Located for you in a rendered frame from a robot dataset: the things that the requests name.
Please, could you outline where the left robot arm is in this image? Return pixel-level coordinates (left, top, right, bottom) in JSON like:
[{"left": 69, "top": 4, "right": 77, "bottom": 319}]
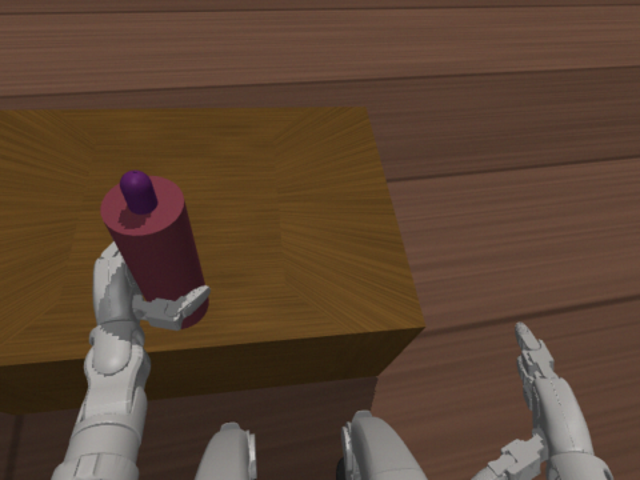
[{"left": 51, "top": 320, "right": 151, "bottom": 480}]

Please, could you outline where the left robot hand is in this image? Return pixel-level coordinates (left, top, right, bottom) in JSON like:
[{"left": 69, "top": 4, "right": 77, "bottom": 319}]
[{"left": 93, "top": 238, "right": 211, "bottom": 331}]

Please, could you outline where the right robot arm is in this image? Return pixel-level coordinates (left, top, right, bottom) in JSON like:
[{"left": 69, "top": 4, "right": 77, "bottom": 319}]
[{"left": 546, "top": 452, "right": 613, "bottom": 480}]

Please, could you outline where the bottle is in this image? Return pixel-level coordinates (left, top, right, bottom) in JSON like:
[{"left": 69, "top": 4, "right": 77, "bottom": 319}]
[{"left": 100, "top": 170, "right": 209, "bottom": 329}]

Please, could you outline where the right robot hand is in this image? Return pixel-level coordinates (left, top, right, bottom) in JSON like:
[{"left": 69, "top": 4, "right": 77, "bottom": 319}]
[{"left": 471, "top": 322, "right": 595, "bottom": 480}]

